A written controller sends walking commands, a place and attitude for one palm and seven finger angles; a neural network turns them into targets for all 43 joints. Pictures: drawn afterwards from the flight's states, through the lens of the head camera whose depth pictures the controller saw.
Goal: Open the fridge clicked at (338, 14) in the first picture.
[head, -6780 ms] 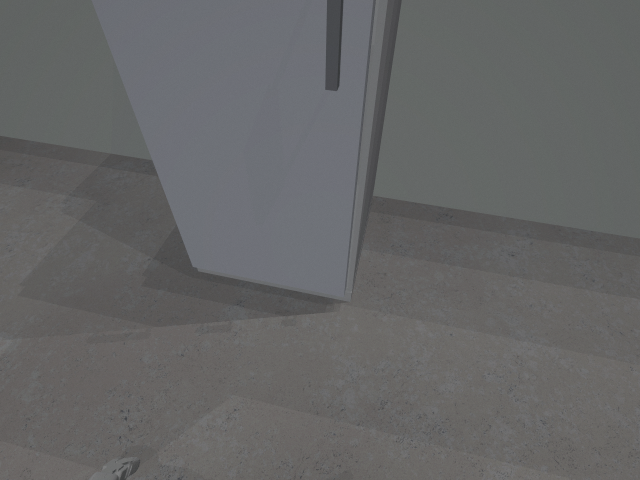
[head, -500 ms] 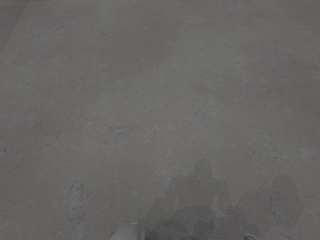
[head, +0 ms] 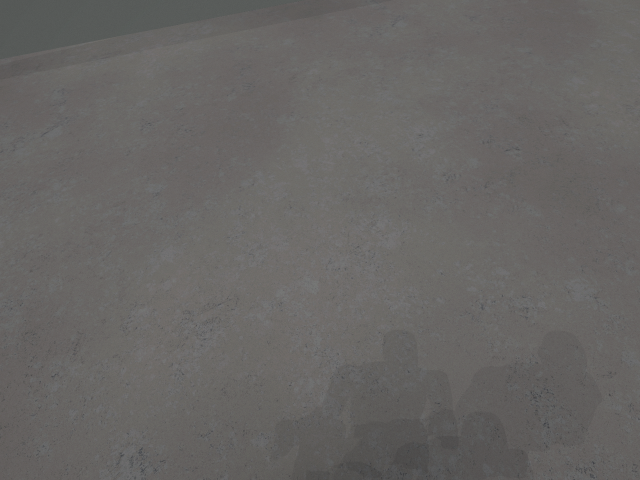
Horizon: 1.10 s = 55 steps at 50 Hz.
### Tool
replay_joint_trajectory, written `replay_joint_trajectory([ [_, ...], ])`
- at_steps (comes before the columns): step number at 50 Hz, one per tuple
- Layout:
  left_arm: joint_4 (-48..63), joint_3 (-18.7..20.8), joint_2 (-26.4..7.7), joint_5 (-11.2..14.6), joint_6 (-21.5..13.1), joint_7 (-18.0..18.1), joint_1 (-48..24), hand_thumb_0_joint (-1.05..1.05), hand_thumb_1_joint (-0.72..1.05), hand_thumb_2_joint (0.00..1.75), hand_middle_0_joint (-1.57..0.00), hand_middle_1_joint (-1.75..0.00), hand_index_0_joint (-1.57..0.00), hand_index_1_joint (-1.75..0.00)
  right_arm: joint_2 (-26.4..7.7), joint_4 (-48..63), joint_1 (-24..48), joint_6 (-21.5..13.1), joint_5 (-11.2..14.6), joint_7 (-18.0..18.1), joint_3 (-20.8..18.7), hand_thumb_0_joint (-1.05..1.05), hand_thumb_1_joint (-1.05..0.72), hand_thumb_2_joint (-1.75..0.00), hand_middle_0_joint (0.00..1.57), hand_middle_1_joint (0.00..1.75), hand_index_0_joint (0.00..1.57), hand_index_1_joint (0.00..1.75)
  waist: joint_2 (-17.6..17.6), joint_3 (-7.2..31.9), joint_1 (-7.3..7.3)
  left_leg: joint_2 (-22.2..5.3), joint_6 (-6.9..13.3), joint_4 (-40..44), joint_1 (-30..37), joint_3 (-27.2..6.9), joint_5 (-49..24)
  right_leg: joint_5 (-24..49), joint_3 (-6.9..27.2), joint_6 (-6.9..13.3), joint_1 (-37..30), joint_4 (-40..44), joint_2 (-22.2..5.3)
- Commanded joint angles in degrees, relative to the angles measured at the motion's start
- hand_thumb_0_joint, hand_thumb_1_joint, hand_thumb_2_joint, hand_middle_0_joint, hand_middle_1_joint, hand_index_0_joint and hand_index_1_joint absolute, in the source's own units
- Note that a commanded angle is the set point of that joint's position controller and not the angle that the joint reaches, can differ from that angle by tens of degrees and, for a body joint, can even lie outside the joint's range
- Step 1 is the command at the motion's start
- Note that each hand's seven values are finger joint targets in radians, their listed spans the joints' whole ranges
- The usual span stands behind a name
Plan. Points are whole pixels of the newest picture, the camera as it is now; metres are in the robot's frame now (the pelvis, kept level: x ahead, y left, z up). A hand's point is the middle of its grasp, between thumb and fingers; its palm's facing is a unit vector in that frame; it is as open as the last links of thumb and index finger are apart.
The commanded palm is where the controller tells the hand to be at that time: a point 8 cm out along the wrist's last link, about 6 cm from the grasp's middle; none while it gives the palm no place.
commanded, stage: turn to face it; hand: right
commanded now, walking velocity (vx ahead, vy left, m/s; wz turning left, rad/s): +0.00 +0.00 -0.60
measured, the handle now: out of the picture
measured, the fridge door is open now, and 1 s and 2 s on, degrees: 0 0 0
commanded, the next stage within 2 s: none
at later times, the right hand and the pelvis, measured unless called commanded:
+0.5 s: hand out of the picture +0.05 -0.20 -0.13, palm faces +0.27 +0.93 -0.24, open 7.4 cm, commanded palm none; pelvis -0.02 +0.03 +0.02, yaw -16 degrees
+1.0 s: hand out of the picture -0.13 -0.10 -0.14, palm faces +0.60 +0.76 -0.26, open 7.4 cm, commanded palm none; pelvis -0.04 +0.07 +0.02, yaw -36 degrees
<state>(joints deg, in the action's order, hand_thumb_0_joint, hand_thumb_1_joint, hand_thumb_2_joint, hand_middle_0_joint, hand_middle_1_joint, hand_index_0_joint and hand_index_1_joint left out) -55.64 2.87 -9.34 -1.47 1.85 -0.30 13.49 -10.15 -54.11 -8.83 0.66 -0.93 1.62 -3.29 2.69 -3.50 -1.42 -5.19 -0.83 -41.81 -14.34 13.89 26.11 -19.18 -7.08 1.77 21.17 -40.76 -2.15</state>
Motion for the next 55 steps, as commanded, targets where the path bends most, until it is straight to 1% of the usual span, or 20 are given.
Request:
replay_joint_trajectory([
  [1, 1.84, 3.27, -13.29, -0.06, -1.26, 1.29, 10.11, 0.00, 0.90, 0.90, -0.20, -0.30, -0.20, -0.30, -5.23, 6.16, 1.94, 0.71, -0.06, 0.66, -1.38, 0.00, -0.90, -0.90, 0.20, 0.30, 0.20, 0.30, -16.92, 7.45, -2.72, -0.77, -2.11, -27.54, -18.47, -13.16, 9.28, 36.26, 29.31, 10.67, -14.04, 21.14, -21.51],
  [4, 4.54, 2.39, -11.25, 0.02, -1.95, 1.69, 3.80, 0.00, 0.90, 0.90, -0.20, -0.30, -0.20, -0.30, -6.16, 4.89, 1.62, 0.42, -0.36, -0.40, -2.10, 0.00, -0.90, -0.90, 0.20, 0.30, 0.20, 0.30, -8.85, 6.73, -0.58, -0.76, -3.07, -29.64, -20.47, -14.77, -2.46, 29.70, 22.88, 6.71, -13.42, 21.16, -14.92],
  [7, 5.24, 2.59, -11.92, 0.40, -2.45, 1.73, 2.86, 0.00, 0.90, 0.90, -0.20, -0.30, -0.20, -0.30, -6.47, 3.77, -1.15, 0.70, -0.11, -0.59, -2.21, 0.00, -0.90, -0.90, 0.20, 0.30, 0.20, 0.30, -7.49, 10.36, 0.13, -0.44, -4.21, -27.21, -19.38, -14.74, -5.75, 31.56, 19.47, 5.97, -16.87, 21.01, -12.42],
  [11, 4.72, 3.04, -12.65, 0.56, -2.17, 1.43, 4.52, 0.00, 0.90, 0.90, -0.20, -0.30, -0.20, -0.30, -7.16, 4.33, 0.07, 0.88, -0.10, -0.37, -2.17, 0.00, -0.90, -0.90, 0.20, 0.30, 0.20, 0.30, -8.04, 10.07, -0.68, 0.17, -5.27, -22.75, -19.31, -14.98, -5.79, 30.54, 21.61, 6.37, -18.33, 21.25, -11.21],
  [21, 5.77, 4.40, -14.83, 0.02, -0.59, 0.53, 2.33, 0.00, 0.90, 0.90, -0.20, -0.30, -0.20, -0.30, -8.11, 7.01, 3.05, 1.18, 0.17, -0.15, -1.93, 0.00, -0.90, -0.90, 0.20, 0.30, 0.20, 0.30, -12.63, 5.48, -1.36, 2.64, -4.55, -8.89, -13.04, -15.18, -1.75, 9.80, 31.66, 8.13, -8.98, 23.89, -9.38],
  [25, 7.47, 4.93, -15.36, -0.18, 0.09, 0.26, -0.93, 0.00, 0.90, 0.90, -0.20, -0.30, -0.20, -0.30, -7.73, 6.71, -2.12, 0.97, 0.65, 0.14, -1.85, 0.00, -0.90, -0.90, 0.20, 0.30, 0.20, 0.30, -13.86, 7.38, 0.51, 5.20, -2.90, 1.40, -2.89, -14.68, -2.49, 7.65, 34.05, 7.08, -3.39, 23.18, -7.19],
  [27, 8.60, 5.08, -14.65, 0.06, 0.45, 0.05, -3.23, 0.00, 0.90, 0.90, -0.20, -0.30, -0.20, -0.30, -8.68, 5.56, -7.71, 0.51, 0.74, 0.26, -2.38, 0.00, -0.90, -0.90, 0.20, 0.30, 0.20, 0.30, -12.16, 8.01, 3.16, 5.25, -2.09, 14.19, 8.64, -13.50, -8.91, 3.46, 32.04, 4.16, 3.99, 20.73, -4.18],
  [28, 8.97, 4.91, -12.12, 0.40, 0.72, -0.19, -3.04, 0.00, 0.90, 0.90, -0.20, -0.30, -0.20, -0.30, -11.51, 5.34, -10.22, -0.03, 0.20, 0.56, -2.98, 0.00, -0.90, -0.90, 0.20, 0.30, 0.20, 0.30, -4.46, 7.71, 4.37, -0.93, -0.09, 24.42, 15.87, -18.59, -6.81, -2.80, 27.01, 0.66, 11.58, 12.61, 0.23],
  [29, 9.91, 4.20, -7.19, 0.81, 0.65, -0.04, -0.37, 0.00, 0.90, 0.90, -0.20, -0.30, -0.20, -0.30, -17.62, 6.91, -8.79, -0.61, -0.92, 0.98, -3.92, 0.00, -0.90, -0.90, 0.20, 0.30, 0.20, 0.30, 15.68, 7.31, 3.80, -19.52, 5.76, 33.52, 17.84, -40.02, 5.23, -10.33, 13.70, -4.96, 21.99, -6.60, 8.65],
  [30, 10.00, 4.82, -11.33, -0.26, 0.48, -0.02, -2.54, 0.00, 0.90, 0.90, -0.20, -0.30, -0.20, -0.30, -17.39, 8.58, -3.86, -0.06, -0.10, 1.20, -2.89, 0.00, -0.90, -0.90, 0.20, 0.30, 0.20, 0.30, 12.53, 3.66, 2.81, -23.90, 7.53, 33.62, 3.94, -39.48, 3.66, -12.28, 13.43, -4.53, 18.84, -16.94, 5.75],
  [31, 9.84, 4.87, -11.27, -0.37, 0.86, -0.48, -1.00, 0.00, 0.90, 0.90, -0.20, -0.30, -0.20, -0.30, -15.34, 10.26, 1.54, 0.15, -0.10, 1.17, -2.23, 0.00, -0.90, -0.90, 0.20, 0.30, 0.20, 0.30, 6.25, 1.84, -0.32, -21.66, 7.92, 33.42, -2.74, -33.08, 1.67, -8.66, 13.99, -4.29, 14.91, -21.86, 4.65],
  [33, 6.79, 4.83, -10.88, -0.48, 1.87, -0.98, 0.09, 0.00, 0.90, 0.90, -0.20, -0.30, -0.20, -0.30, -11.38, 9.76, 3.51, -0.92, 0.31, 0.60, -1.61, 0.00, -0.90, -0.90, 0.20, 0.30, 0.20, 0.30, 7.64, -1.57, -1.67, -13.55, 4.34, 30.15, -3.18, -23.80, -9.30, -2.72, 11.49, -5.19, 14.72, -28.05, 2.67],
  [35, 5.96, 4.49, -10.10, -0.23, 1.95, -1.38, 1.54, 0.00, 0.90, 0.90, -0.20, -0.30, -0.20, -0.30, -9.38, 8.82, 1.29, -1.47, 0.29, 0.31, -0.79, 0.00, -0.90, -0.90, 0.20, 0.30, 0.20, 0.30, 6.59, -1.32, -1.51, -10.68, 4.11, 26.60, 0.46, -16.11, -19.21, 1.64, 9.35, -6.17, 15.17, -30.96, 2.21],
  [42, 6.71, 3.70, -9.97, -0.05, 2.48, -1.46, -4.96, 0.00, 0.90, 0.90, -0.20, -0.30, -0.20, -0.30, -10.81, 5.63, -7.95, -1.40, -0.17, 0.52, -1.08, 0.00, -0.90, -0.90, 0.20, 0.30, 0.20, 0.30, 7.29, 0.64, 2.57, -14.02, 5.91, 24.83, 9.16, -13.29, -23.92, 0.43, 7.39, -7.64, 16.08, -26.26, -0.39],
  [47, 7.82, 2.48, -8.64, 0.48, 1.70, -1.56, -9.72, 0.00, 0.90, 0.90, -0.20, -0.30, -0.20, -0.30, -12.99, 4.37, -10.01, -1.07, -0.90, 0.52, -1.86, 0.00, -0.90, -0.90, 0.20, 0.30, 0.20, 0.30, 8.87, 2.61, 4.37, -16.88, 7.96, 21.55, 11.97, -10.92, -32.65, -6.01, 3.84, -6.90, 10.61, -11.74, -1.02],
  [51, 8.01, 1.75, -8.08, 0.97, 0.52, -1.40, -8.21, 0.00, 0.90, 0.90, -0.20, -0.30, -0.20, -0.30, -14.69, 3.64, -9.52, -0.56, -0.95, 0.19, -2.59, 0.00, -0.90, -0.90, 0.20, 0.30, 0.20, 0.30, 11.33, 5.87, 4.39, -17.07, 6.70, 15.57, 12.62, -7.08, -40.06, -5.17, 0.15, -5.18, 1.72, 2.09, 0.62],
  [52, 7.75, 1.87, -8.61, 0.88, 0.16, -1.26, -6.08, 0.00, 0.90, 0.90, -0.20, -0.30, -0.20, -0.30, -14.76, 3.63, -9.06, -0.45, -0.71, 0.14, -2.80, 0.00, -0.90, -0.90, 0.20, 0.30, 0.20, 0.30, 10.43, 7.43, 3.10, -16.68, 5.26, 12.35, 12.05, -5.10, -39.73, -0.67, -0.36, -4.73, -1.97, 7.96, 0.76],
  [53, 7.03, 2.21, -10.29, 0.72, -0.23, -1.26, -3.39, 0.00, 0.90, 0.90, -0.20, -0.30, -0.20, -0.30, -14.47, 3.66, -8.66, -0.20, -0.21, -0.01, -2.83, 0.00, -0.90, -0.90, 0.20, 0.30, 0.20, 0.30, 6.88, 8.94, 1.48, -15.44, 2.75, 6.76, 7.77, -2.97, -36.31, 7.26, 0.40, -4.08, -9.57, 15.37, 0.79],
  [54, 6.34, 3.60, -15.41, 0.46, -0.95, -1.01, 1.17, 0.00, 0.90, 0.90, -0.20, -0.30, -0.20, -0.30, -12.42, 4.73, -8.47, 0.04, 0.25, -0.24, -2.70, 0.00, -0.90, -0.90, 0.20, 0.30, 0.20, 0.30, -4.55, 12.40, -1.35, -11.38, -0.91, -5.34, -3.16, -1.25, -23.83, 20.09, 10.80, -0.85, -21.53, 19.60, -6.88],
  [55, 5.89, 5.21, -21.76, 0.67, -1.17, -0.46, 4.69, 0.00, 0.90, 0.90, -0.20, -0.30, -0.20, -0.30, -8.29, 7.64, -6.19, 0.08, 0.40, -0.66, -1.47, 0.00, -0.90, -0.90, 0.20, 0.30, 0.20, 0.30, -22.22, 13.01, -3.42, -3.65, -5.32, -17.21, -20.96, -3.26, 11.87, 47.89, 29.21, 6.38, -29.22, 18.62, -21.67],
])
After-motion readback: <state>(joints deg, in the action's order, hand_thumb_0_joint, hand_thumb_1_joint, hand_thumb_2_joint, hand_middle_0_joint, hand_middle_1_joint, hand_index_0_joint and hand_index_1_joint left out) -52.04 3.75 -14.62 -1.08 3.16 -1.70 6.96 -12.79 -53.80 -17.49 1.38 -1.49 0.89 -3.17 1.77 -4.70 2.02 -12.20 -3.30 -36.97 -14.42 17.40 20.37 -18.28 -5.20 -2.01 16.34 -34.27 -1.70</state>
